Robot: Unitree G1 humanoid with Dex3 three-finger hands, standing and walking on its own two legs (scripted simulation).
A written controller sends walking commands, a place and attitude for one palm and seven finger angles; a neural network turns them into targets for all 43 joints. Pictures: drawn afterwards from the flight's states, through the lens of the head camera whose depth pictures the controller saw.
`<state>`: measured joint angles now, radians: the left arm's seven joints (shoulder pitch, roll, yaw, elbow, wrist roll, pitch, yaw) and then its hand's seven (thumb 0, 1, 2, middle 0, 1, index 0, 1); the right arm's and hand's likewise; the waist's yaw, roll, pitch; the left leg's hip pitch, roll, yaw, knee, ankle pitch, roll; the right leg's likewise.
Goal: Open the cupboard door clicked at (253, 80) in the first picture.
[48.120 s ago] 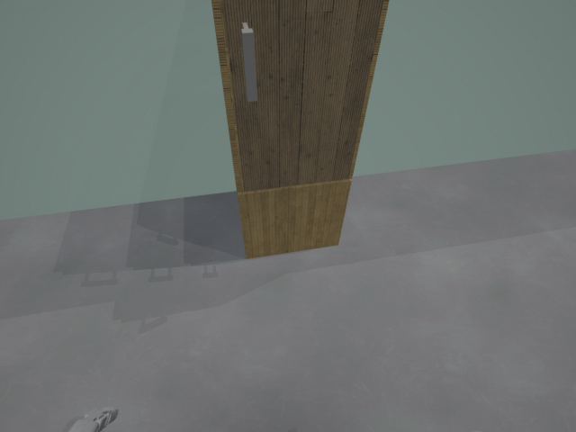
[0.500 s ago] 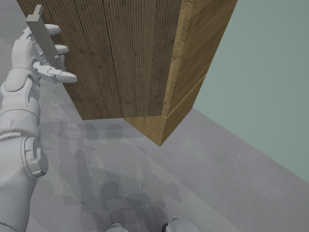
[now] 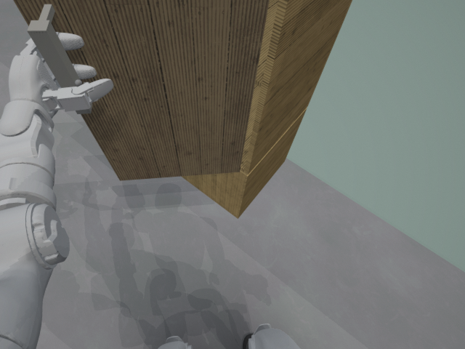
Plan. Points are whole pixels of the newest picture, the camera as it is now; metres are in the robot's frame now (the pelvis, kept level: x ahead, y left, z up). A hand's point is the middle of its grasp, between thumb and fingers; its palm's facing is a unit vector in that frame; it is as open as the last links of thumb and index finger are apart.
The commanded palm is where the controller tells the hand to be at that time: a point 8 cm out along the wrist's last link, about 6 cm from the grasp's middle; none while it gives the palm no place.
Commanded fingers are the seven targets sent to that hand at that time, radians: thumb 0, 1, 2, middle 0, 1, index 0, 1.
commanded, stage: close the thumb around the handle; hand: left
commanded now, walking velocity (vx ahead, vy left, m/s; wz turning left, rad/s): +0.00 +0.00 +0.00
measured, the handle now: (67, 64) +0.57 +0.22 +0.13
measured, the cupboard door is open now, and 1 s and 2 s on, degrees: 44 65 90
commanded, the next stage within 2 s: pull the door open along its arc in 0.32 s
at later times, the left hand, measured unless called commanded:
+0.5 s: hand (79, 85) +0.52 +0.19 +0.13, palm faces +0.01 -1.00 +0.01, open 5.6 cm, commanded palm +0.48 +0.24 +0.13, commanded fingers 0.00 0.90 0.90 -0.40 -1.35 -0.40 -1.35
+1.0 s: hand (96, 145) +0.40 +0.15 +0.13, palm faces +0.08 -1.00 +0.06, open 6.2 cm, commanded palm +0.34 +0.22 +0.13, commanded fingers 0.00 0.90 0.90 -0.40 -1.35 -0.40 -1.35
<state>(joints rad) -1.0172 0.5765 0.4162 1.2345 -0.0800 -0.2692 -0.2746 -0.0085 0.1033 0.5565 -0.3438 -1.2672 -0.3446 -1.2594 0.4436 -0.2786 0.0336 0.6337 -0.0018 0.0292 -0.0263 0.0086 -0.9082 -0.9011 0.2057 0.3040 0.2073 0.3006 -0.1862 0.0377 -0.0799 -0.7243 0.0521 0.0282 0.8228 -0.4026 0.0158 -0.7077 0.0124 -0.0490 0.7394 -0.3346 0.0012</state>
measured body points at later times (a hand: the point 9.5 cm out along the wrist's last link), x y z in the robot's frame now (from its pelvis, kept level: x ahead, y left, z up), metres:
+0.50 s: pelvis +0.00 +0.00 +0.00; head +0.10 +0.01 +0.44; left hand +0.51 +0.25 +0.13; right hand +0.00 -0.26 -0.11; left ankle -0.01 +0.11 -0.70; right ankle +0.00 -0.13 -0.70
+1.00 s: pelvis +0.01 +0.00 +0.02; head +0.04 -0.01 +0.47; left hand +0.39 +0.21 +0.13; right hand +0.11 -0.25 -0.09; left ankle -0.01 +0.11 -0.70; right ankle +0.00 -0.13 -0.70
